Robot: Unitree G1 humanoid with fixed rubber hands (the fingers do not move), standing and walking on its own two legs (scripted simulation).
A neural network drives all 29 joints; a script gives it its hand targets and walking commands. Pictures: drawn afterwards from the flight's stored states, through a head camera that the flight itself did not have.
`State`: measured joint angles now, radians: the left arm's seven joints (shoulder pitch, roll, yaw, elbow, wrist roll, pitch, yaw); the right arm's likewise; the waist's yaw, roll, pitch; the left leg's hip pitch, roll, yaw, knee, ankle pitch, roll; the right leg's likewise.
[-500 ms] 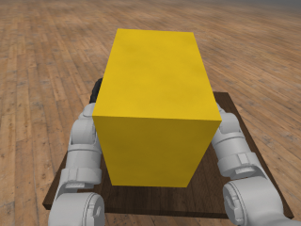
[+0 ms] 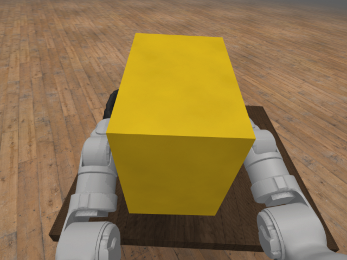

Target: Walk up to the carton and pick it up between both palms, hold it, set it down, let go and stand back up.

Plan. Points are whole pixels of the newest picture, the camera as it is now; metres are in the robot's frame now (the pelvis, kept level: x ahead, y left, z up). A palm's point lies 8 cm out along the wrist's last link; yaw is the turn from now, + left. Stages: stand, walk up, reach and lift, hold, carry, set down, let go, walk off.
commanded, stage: hold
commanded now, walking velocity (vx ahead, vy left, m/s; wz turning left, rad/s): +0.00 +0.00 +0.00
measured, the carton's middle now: (175, 125) +0.36 -0.01 +0.19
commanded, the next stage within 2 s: set down in 0.60 s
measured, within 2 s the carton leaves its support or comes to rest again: neither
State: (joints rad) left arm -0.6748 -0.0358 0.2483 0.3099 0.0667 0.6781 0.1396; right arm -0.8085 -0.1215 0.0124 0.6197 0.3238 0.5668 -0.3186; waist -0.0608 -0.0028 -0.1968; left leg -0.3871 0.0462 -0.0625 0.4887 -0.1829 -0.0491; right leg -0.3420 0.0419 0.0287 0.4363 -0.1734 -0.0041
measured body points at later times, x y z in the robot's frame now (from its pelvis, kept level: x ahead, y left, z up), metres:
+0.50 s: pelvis +0.00 +0.00 +0.00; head -0.04 +0.02 +0.45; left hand +0.39 +0.13 +0.18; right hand +0.40 -0.15 +0.19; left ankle +0.04 +0.14 -0.74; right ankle +0.03 -0.12 -0.74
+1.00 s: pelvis +0.01 -0.01 +0.00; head -0.02 +0.00 +0.45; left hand +0.42 +0.14 +0.17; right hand +0.42 -0.14 +0.15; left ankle +0.04 +0.14 -0.74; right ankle +0.03 -0.12 -0.74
